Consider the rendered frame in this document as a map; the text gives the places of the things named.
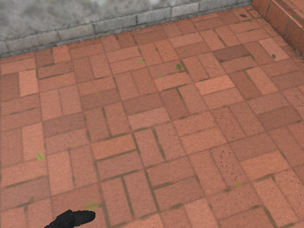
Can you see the left robot hand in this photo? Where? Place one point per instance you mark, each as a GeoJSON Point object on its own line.
{"type": "Point", "coordinates": [71, 219]}

